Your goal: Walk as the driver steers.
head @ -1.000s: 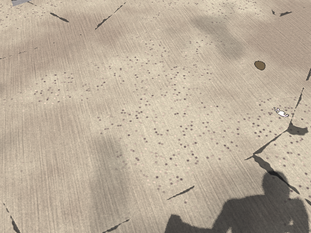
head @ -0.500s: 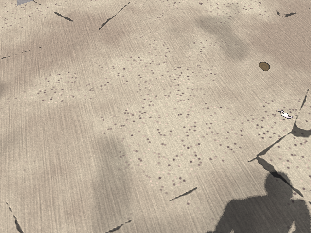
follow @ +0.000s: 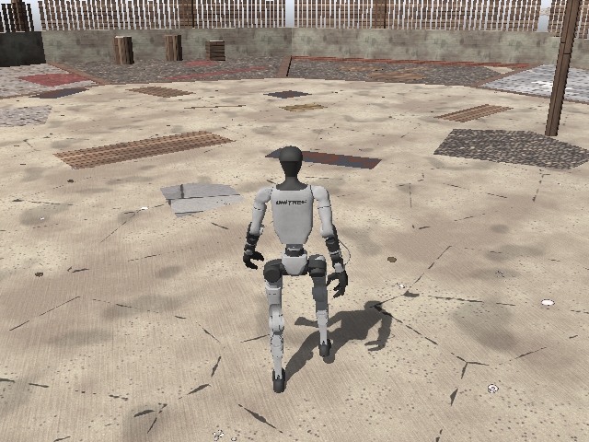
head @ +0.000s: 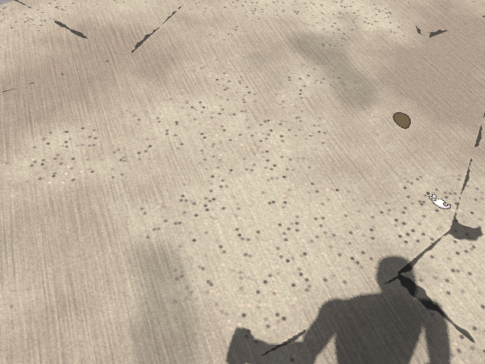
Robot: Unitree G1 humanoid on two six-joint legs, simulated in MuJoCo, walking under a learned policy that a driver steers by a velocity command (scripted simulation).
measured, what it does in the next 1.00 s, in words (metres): walks ahead, turning left: right foot, then left foot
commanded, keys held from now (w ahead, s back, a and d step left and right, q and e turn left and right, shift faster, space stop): w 0.36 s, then w+q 0.64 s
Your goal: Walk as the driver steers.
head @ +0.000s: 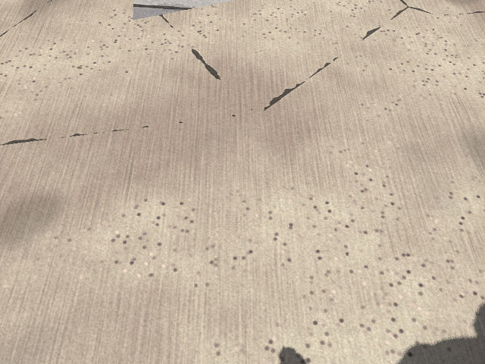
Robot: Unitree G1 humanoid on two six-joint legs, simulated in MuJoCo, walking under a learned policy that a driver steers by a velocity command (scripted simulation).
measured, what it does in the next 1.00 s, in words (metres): walks ahead, turning left: right foot, then left foot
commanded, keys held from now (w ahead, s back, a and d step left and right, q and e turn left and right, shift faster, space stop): w+q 0.84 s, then w+e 0.16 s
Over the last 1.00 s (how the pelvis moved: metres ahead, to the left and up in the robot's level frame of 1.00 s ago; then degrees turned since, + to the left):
0.58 0.05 0.00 18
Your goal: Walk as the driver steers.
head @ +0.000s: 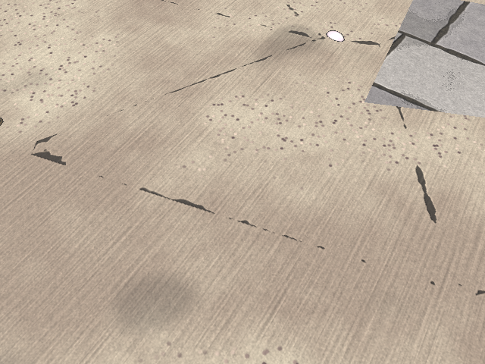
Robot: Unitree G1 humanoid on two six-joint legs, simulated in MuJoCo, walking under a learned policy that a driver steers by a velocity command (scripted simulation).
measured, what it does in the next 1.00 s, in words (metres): walks ahead, turning right: right foot, then left foot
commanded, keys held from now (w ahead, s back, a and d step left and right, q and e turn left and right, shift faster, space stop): w+e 0.82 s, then e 0.18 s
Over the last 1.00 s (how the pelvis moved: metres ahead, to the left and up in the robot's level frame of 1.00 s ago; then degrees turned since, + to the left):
0.52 0.12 0.00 32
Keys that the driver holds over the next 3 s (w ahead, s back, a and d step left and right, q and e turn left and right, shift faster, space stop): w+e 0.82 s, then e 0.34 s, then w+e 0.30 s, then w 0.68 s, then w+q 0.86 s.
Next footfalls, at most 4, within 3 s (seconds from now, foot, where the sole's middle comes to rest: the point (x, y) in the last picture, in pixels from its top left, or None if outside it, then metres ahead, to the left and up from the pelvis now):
0.32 right None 0.35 -0.17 -0.78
0.78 left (254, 293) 0.67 -0.04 -0.78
1.24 right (353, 297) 0.66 -0.33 -0.78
1.68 left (327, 218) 0.94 -0.29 -0.78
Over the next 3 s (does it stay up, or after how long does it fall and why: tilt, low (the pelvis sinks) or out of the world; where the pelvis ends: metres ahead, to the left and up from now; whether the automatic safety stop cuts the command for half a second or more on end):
stays up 1.24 -0.77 0.00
